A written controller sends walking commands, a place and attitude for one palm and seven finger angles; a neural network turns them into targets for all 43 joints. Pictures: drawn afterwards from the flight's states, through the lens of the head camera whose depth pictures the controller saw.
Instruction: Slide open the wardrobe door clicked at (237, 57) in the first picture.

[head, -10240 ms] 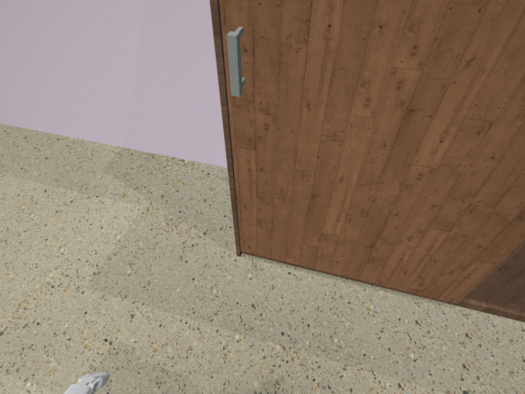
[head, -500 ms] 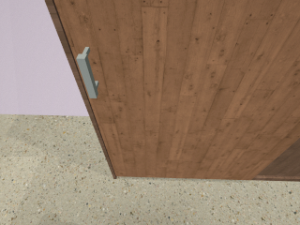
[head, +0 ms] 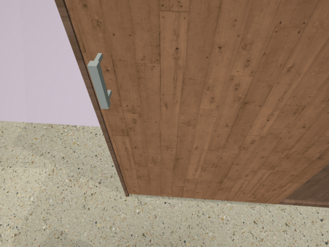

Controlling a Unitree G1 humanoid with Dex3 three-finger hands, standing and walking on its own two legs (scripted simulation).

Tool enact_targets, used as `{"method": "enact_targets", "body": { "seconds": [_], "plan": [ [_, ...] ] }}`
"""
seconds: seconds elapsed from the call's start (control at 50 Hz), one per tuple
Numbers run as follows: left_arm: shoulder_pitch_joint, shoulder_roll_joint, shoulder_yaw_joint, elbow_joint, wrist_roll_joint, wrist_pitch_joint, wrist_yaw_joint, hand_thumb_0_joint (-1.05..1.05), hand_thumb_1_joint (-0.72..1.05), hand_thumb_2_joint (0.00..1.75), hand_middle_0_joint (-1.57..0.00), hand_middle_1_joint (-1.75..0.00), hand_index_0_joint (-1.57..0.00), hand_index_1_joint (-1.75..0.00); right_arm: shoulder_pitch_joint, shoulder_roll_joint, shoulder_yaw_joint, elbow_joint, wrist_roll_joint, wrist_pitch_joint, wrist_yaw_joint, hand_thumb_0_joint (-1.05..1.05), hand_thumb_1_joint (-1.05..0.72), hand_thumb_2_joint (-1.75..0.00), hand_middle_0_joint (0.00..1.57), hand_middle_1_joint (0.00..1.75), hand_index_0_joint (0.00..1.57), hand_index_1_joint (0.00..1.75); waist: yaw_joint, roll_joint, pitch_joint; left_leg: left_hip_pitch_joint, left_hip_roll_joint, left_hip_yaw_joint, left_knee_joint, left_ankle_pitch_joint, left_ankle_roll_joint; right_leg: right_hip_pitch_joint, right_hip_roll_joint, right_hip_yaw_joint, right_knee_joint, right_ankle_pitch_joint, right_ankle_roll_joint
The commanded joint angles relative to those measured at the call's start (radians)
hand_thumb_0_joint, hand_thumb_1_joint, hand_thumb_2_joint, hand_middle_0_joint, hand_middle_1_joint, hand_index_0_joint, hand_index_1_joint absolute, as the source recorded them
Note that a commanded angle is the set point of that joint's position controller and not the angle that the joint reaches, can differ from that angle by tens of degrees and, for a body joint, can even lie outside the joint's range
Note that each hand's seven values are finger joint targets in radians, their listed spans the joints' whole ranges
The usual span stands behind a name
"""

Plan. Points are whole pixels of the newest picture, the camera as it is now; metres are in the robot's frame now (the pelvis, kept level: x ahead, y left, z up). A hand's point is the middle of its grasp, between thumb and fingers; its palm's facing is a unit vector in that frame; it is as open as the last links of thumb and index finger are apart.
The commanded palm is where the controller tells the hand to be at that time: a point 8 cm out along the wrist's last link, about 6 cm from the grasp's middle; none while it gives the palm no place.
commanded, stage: look again from close up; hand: left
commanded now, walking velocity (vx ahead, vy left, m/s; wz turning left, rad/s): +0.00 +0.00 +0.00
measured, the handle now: (102, 81) +0.48 +0.21 +0.14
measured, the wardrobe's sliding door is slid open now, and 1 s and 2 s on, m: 0.00 0.00 0.00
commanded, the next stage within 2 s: raise the hand with hooked fingers in 0.72 s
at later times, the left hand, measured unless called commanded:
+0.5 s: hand out of the picture -0.02 +0.18 -0.17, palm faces +0.04 -0.98 -0.19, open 7.4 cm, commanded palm none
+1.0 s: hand (73, 234) +0.15 +0.22 -0.02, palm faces +0.27 -0.95 -0.16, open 7.4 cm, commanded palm +0.08 +0.25 -0.04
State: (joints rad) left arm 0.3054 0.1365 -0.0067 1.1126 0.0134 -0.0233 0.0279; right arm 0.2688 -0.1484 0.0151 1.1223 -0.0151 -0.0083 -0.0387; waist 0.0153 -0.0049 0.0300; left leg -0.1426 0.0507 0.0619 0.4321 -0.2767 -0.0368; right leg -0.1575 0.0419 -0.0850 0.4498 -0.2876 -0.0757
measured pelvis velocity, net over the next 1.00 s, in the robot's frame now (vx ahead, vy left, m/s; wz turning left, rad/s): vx -0.03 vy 0.03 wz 0.04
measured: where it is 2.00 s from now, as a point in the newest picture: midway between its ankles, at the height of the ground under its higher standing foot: outside the picture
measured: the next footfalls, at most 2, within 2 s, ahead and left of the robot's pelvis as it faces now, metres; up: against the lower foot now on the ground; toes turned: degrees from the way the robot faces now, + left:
none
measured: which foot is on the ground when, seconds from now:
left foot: down 0.00-1.00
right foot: down 0.00-1.00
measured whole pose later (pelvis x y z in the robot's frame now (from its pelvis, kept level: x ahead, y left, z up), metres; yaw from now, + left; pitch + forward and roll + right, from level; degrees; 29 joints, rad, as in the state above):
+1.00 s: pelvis -0.03 +0.03 -0.01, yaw +2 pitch +0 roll +0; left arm 0.42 0.19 0.02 0.16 -0.17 -0.10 0.10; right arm 0.31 -0.26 -0.01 0.84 0.04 -0.24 -0.08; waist -0.01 0.06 -0.02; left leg -0.25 0.00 0.04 0.55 -0.29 0.01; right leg -0.26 -0.01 -0.10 0.57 -0.31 -0.04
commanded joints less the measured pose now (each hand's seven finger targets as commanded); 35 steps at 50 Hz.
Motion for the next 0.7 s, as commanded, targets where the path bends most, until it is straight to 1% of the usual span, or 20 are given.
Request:
{"method": "enact_targets", "body": {
  "seconds": [0.0, 0.02, 0.04, 0.1, 0.12, 0.14, 0.22, 0.24, 0.26, 0.28, 0.32, 0.34, 0.36, 0.42, 0.5, 0.52, 0.58, 0.62, 0.64, 0.68],
  "plan": [
    [0.071, 0.117, 0.020, -0.024, -0.003, -0.011, 0.012, 0.00, 0.90, 0.90, -0.20, -0.30, -0.20, -0.30, 0.068, -0.070, -0.011, -0.017, 0.004, -0.014, -0.007, 0.00, -0.90, -0.90, 0.20, 0.30, 0.20, 0.30, -0.008, 0.010, 0.022, -0.034, 0.053, -0.041, -0.046, 0.160, 0.046, 0.013, -0.163, 0.152, -0.089, 0.351, 0.024],
    [0.066, 0.116, 0.020, -0.024, -0.003, -0.010, 0.011, 0.00, 0.90, 0.90, -0.20, -0.30, -0.20, -0.30, 0.071, -0.070, -0.010, -0.017, 0.003, -0.014, -0.006, 0.00, -0.90, -0.90, 0.20, 0.30, 0.20, 0.30, -0.011, 0.008, 0.032, -0.038, 0.054, -0.046, -0.051, 0.155, 0.046, 0.005, -0.160, 0.151, -0.092, 0.323, 0.021],
    [0.066, 0.112, 0.020, -0.025, 0.000, -0.010, 0.012, 0.00, 0.90, 0.90, -0.20, -0.30, -0.20, -0.30, 0.077, -0.063, -0.010, -0.014, 0.003, -0.015, -0.006, 0.00, -0.90, -0.90, 0.20, 0.30, 0.20, 0.30, -0.009, -0.005, 0.032, -0.040, 0.056, -0.047, -0.053, 0.171, 0.049, 0.015, -0.156, 0.146, -0.091, 0.338, 0.024],
    [0.064, 0.117, 0.021, -0.025, -0.002, -0.010, 0.011, 0.00, 0.90, 0.90, -0.20, -0.30, -0.20, -0.30, 0.078, -0.069, -0.009, -0.014, 0.002, -0.016, -0.006, 0.00, -0.90, -0.90, 0.20, 0.30, 0.20, 0.30, -0.008, -0.006, 0.037, -0.048, 0.053, -0.049, -0.056, 0.157, 0.047, 0.012, -0.160, 0.145, -0.096, 0.309, 0.023],
    [0.064, 0.115, 0.021, -0.024, -0.003, -0.009, 0.011, 0.00, 0.90, 0.90, -0.20, -0.30, -0.20, -0.30, 0.077, -0.070, -0.009, -0.013, 0.002, -0.015, -0.006, 0.00, -0.90, -0.90, 0.20, 0.30, 0.20, 0.30, -0.007, 0.001, 0.042, -0.048, 0.052, -0.051, -0.060, 0.145, 0.047, 0.002, -0.159, 0.148, -0.101, 0.275, 0.021],
    [0.064, 0.113, 0.021, -0.025, -0.001, -0.009, 0.011, 0.00, 0.90, 0.90, -0.20, -0.30, -0.20, -0.30, 0.079, -0.063, -0.008, -0.011, 0.002, -0.014, -0.005, 0.00, -0.90, -0.90, 0.20, 0.30, 0.20, 0.30, -0.005, -0.011, 0.052, -0.055, 0.052, -0.049, -0.061, 0.143, 0.049, 0.003, -0.156, 0.143, -0.104, 0.270, 0.024],
    [0.058, 0.116, 0.020, -0.029, -0.003, -0.008, 0.009, 0.00, 0.90, 0.90, -0.20, -0.30, -0.20, -0.30, 0.085, -0.070, -0.009, -0.012, 0.001, -0.014, -0.004, 0.00, -0.90, -0.90, 0.20, 0.30, 0.20, 0.30, -0.007, 0.007, 0.055, -0.055, 0.051, -0.057, -0.067, 0.126, 0.050, -0.017, -0.157, 0.153, -0.115, 0.197, 0.018],
    [0.055, 0.112, 0.021, -0.029, -0.001, -0.008, 0.009, 0.00, 0.90, 0.90, -0.20, -0.30, -0.20, -0.30, 0.089, -0.062, -0.009, -0.012, 0.001, -0.015, -0.004, 0.00, -0.90, -0.90, 0.20, 0.30, 0.20, 0.30, -0.008, 0.000, 0.056, -0.055, 0.054, -0.058, -0.068, 0.134, 0.051, -0.013, -0.152, 0.149, -0.113, 0.204, 0.018],
    [0.059, 0.114, 0.021, -0.028, -0.003, -0.008, 0.009, 0.00, 0.90, 0.90, -0.20, -0.30, -0.20, -0.30, 0.090, -0.067, -0.008, -0.011, 0.001, -0.016, -0.003, 0.00, -0.90, -0.90, 0.20, 0.30, 0.20, 0.30, -0.005, 0.010, 0.044, -0.054, 0.052, -0.058, -0.068, 0.136, 0.051, -0.008, -0.155, 0.147, -0.109, 0.201, 0.019],
    [0.058, 0.115, 0.022, -0.030, -0.003, -0.009, 0.009, 0.00, 0.90, 0.90, -0.20, -0.30, -0.20, -0.30, 0.089, -0.068, -0.009, -0.012, 0.001, -0.016, -0.003, 0.00, -0.90, -0.90, 0.20, 0.30, 0.20, 0.30, -0.006, -0.001, 0.049, -0.058, 0.052, -0.058, -0.067, 0.132, 0.052, -0.012, -0.154, 0.150, -0.111, 0.196, 0.018],
    [0.056, 0.117, 0.022, -0.030, -0.003, -0.009, 0.008, 0.00, 0.90, 0.90, -0.20, -0.30, -0.20, -0.30, 0.091, -0.071, -0.009, -0.013, 0.000, -0.017, -0.003, 0.00, -0.90, -0.90, 0.20, 0.30, 0.20, 0.30, -0.006, 0.002, 0.047, -0.061, 0.051, -0.062, -0.070, 0.133, 0.052, -0.012, -0.156, 0.149, -0.109, 0.187, 0.017],
    [0.057, 0.113, 0.022, -0.030, -0.001, -0.009, 0.009, 0.00, 0.90, 0.90, -0.20, -0.30, -0.20, -0.30, 0.095, -0.062, -0.009, -0.010, 0.001, -0.018, -0.003, 0.00, -0.90, -0.90, 0.20, 0.30, 0.20, 0.30, -0.005, -0.010, 0.047, -0.060, 0.054, -0.061, -0.071, 0.143, 0.053, -0.005, -0.153, 0.142, -0.106, 0.205, 0.018],
    [0.057, 0.113, 0.021, -0.031, -0.003, -0.008, 0.009, 0.00, 0.90, 0.90, -0.20, -0.30, -0.20, -0.30, 0.093, -0.070, -0.009, -0.011, 0.001, -0.018, -0.003, 0.00, -0.90, -0.90, 0.20, 0.30, 0.20, 0.30, -0.005, 0.006, 0.050, -0.059, 0.053, -0.063, -0.071, 0.138, 0.053, -0.015, -0.154, 0.144, -0.105, 0.191, 0.017],
    [0.059, 0.113, 0.023, -0.030, -0.004, -0.008, 0.008, 0.00, 0.90, 0.90, -0.20, -0.30, -0.20, -0.30, 0.096, -0.068, -0.009, -0.012, 0.000, -0.017, -0.003, 0.00, -0.90, -0.90, 0.20, 0.30, 0.20, 0.30, -0.005, -0.004, 0.052, -0.064, 0.051, -0.065, -0.072, 0.123, 0.054, -0.023, -0.154, 0.151, -0.113, 0.149, 0.016],
    [0.062, 0.113, 0.023, -0.030, -0.003, -0.010, 0.008, 0.00, 0.90, 0.90, -0.20, -0.30, -0.20, -0.30, 0.099, -0.068, -0.010, -0.012, 0.000, -0.020, -0.002, 0.00, -0.90, -0.90, 0.20, 0.30, 0.20, 0.30, -0.006, -0.002, 0.034, -0.058, 0.050, -0.068, -0.069, 0.142, 0.055, -0.014, -0.156, 0.149, -0.105, 0.173, 0.016],
    [0.059, 0.114, 0.023, -0.028, -0.003, -0.010, 0.007, 0.00, 0.90, 0.90, -0.20, -0.30, -0.20, -0.30, 0.096, -0.068, -0.011, -0.009, 0.001, -0.019, -0.002, 0.00, -0.90, -0.90, 0.20, 0.30, 0.20, 0.30, -0.004, -0.001, 0.045, -0.062, 0.051, -0.066, -0.072, 0.134, 0.054, -0.021, -0.156, 0.146, -0.107, 0.162, 0.017],
    [0.065, 0.116, 0.023, -0.029, -0.002, -0.012, 0.008, 0.00, 0.90, 0.90, -0.20, -0.30, -0.20, -0.30, 0.096, -0.070, -0.012, -0.010, 0.002, -0.022, -0.002, 0.00, -0.90, -0.90, 0.20, 0.30, 0.20, 0.30, -0.004, 0.001, 0.023, -0.056, 0.052, -0.068, -0.067, 0.158, 0.055, -0.004, -0.158, 0.143, -0.097, 0.206, 0.018],
    [0.060, 0.118, 0.024, -0.028, -0.003, -0.011, 0.008, 0.00, 0.90, 0.90, -0.20, -0.30, -0.20, -0.30, 0.094, -0.073, -0.013, -0.012, 0.001, -0.021, -0.003, 0.00, -0.90, -0.90, 0.20, 0.30, 0.20, 0.30, -0.006, 0.004, 0.032, -0.058, 0.052, -0.071, -0.070, 0.150, 0.055, -0.013, -0.157, 0.144, -0.099, 0.188, 0.016],
    [0.063, 0.113, 0.024, -0.028, 0.000, -0.011, 0.009, 0.00, 0.90, 0.90, -0.20, -0.30, -0.20, -0.30, 0.094, -0.065, -0.013, -0.011, 0.002, -0.021, -0.003, 0.00, -0.90, -0.90, 0.20, 0.30, 0.20, 0.30, -0.004, -0.004, 0.038, -0.058, 0.054, -0.070, -0.071, 0.164, 0.057, -0.009, -0.157, 0.137, -0.097, 0.212, 0.018],
    [0.061, 0.115, 0.024, -0.025, -0.002, -0.011, 0.008, 0.00, 0.90, 0.90, -0.20, -0.30, -0.20, -0.30, 0.089, -0.073, -0.012, -0.012, 0.002, -0.020, -0.003, 0.00, -0.90, -0.90, 0.20, 0.30, 0.20, 0.30, -0.004, 0.006, 0.050, -0.064, 0.053, -0.070, -0.072, 0.145, 0.056, -0.022, -0.158, 0.143, -0.104, 0.179, 0.019]
  ]
}}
